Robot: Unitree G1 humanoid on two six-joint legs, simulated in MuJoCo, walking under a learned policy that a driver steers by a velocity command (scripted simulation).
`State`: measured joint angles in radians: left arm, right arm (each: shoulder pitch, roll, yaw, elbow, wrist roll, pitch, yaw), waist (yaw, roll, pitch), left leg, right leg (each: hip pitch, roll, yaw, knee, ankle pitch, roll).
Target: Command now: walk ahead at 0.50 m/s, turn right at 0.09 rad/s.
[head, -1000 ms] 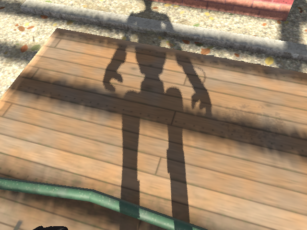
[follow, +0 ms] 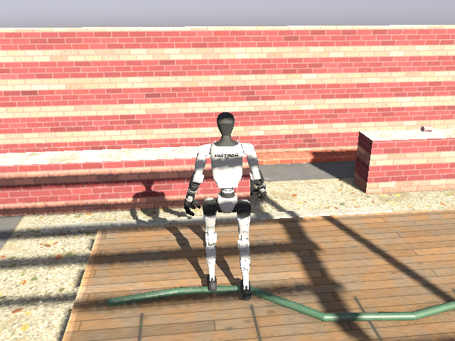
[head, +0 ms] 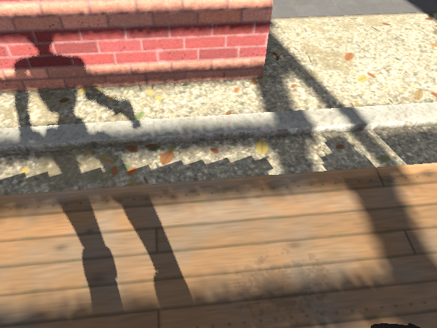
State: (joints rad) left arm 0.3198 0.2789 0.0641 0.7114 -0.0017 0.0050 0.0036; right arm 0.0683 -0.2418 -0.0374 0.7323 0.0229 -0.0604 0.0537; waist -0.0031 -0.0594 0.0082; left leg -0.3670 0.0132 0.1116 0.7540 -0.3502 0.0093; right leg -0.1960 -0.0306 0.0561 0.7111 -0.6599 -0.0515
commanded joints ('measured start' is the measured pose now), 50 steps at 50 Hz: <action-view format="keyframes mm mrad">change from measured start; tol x32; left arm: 1 -264 13 -7 -221 -54 -77 -2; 14 -450 2 -11 -200 7 -169 -89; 20 103 134 19 -43 62 -143 -39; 50 -217 116 40 55 -6 7 43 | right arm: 1 466 -216 -72 100 -35 -39 -10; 50 100 -202 -62 -179 -33 72 -82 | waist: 1 -206 287 -44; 14 -82 150 120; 20 97 -215 -479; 40 -22 5 -64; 42 23 440 -85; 50 22 172 -138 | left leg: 1 593 286 -618 -427 33 229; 13 263 136 -220 -629 499 146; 18 208 88 -182 -44 776 75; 19 -78 -50 -151 467 -27 18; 21 -286 -34 -376 737 -290 -25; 39 33 37 -76 -131 144 18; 42 337 332 -570 -343 795 272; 50 188 169 -449 -405 448 223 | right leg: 1 -702 135 157 604 171 -23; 15 -165 60 -41 -321 977 -48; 18 269 14 -3 -308 1050 -100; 20 814 -441 415 -66 1690 -331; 27 -89 -286 137 -424 1133 -255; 35 -84 -240 -88 -436 839 -182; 40 -43 -236 -118 -239 630 -79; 42 -395 21 -243 303 -5 109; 50 -385 34 16 372 280 115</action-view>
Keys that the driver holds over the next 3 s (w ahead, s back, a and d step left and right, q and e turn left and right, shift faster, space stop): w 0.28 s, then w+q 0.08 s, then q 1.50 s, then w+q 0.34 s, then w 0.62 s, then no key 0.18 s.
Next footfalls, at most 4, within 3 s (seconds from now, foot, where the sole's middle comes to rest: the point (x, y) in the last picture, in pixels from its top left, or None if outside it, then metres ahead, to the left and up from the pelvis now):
0.36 right None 0.46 -0.10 -0.80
0.82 left None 0.46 0.15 -0.80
1.28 right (245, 324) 0.50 -0.07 -0.80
1.74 left None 0.31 0.12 -0.80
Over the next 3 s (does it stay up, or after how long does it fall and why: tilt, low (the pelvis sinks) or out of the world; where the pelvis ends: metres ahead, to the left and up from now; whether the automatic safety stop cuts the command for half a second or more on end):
stays up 0.48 0.43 -0.01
